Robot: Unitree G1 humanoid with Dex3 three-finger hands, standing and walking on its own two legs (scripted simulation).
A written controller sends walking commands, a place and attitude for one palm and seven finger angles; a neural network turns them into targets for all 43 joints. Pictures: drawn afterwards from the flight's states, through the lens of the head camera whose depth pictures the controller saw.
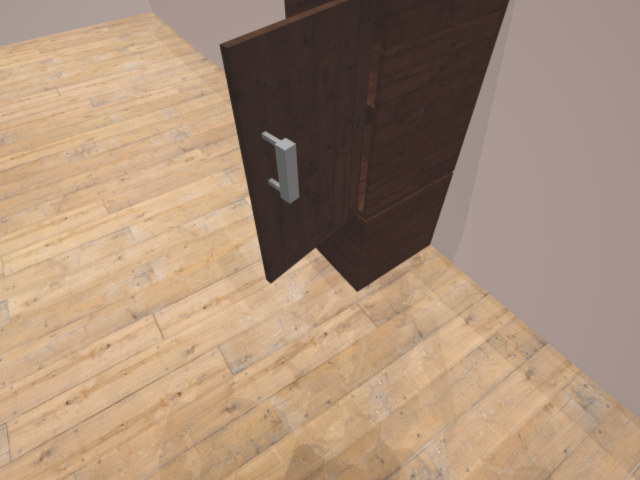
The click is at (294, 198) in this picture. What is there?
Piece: cupboard door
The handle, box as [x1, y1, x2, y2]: [261, 131, 298, 203]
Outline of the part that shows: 265,131 261,133 262,138 275,146 279,178 278,182 272,178 269,179 268,182 280,192 281,197 289,203 298,197 295,144 286,138 280,140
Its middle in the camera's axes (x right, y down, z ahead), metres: -0.08 -0.13 +0.72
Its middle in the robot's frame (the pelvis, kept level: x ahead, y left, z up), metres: +0.63 +0.12 +0.02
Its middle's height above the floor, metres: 0.80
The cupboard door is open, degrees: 100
